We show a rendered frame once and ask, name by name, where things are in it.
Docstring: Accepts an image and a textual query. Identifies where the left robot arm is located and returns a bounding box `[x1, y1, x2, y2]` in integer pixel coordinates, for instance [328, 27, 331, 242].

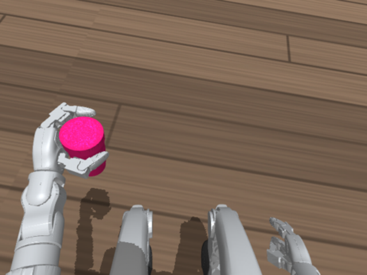
[5, 170, 67, 275]

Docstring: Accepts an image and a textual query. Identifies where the right robot hand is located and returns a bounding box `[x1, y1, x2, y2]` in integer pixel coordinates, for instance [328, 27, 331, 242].
[267, 217, 312, 273]

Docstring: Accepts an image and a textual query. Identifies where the left robot hand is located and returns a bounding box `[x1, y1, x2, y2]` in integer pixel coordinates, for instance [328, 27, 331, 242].
[32, 103, 109, 179]

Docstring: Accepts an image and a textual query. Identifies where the cup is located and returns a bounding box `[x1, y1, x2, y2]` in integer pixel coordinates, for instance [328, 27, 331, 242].
[59, 116, 106, 176]

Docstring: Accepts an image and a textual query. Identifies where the right robot arm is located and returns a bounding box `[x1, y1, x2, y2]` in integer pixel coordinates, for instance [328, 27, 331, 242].
[291, 262, 321, 275]

